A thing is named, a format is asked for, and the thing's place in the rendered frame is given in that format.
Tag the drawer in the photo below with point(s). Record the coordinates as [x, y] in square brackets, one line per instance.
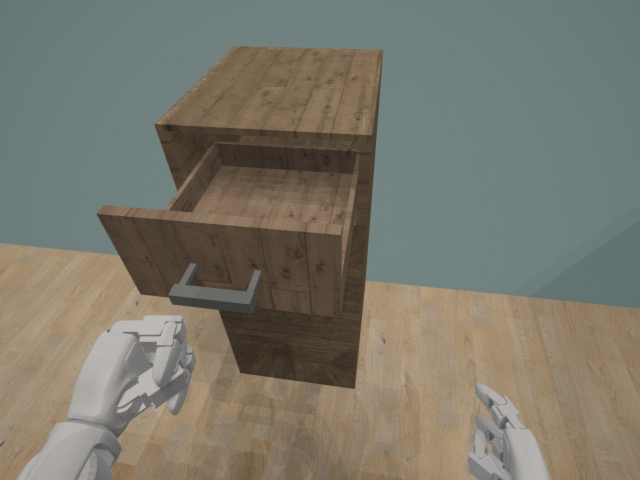
[286, 210]

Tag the robot right hand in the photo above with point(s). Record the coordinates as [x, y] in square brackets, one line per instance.
[515, 448]

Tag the handle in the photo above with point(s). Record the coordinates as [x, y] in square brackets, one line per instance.
[213, 298]

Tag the left robot forearm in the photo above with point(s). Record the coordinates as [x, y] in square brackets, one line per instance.
[75, 450]

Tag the cabinet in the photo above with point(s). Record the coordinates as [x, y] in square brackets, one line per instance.
[317, 97]

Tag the robot left hand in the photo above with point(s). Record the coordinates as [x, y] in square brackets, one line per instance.
[103, 392]

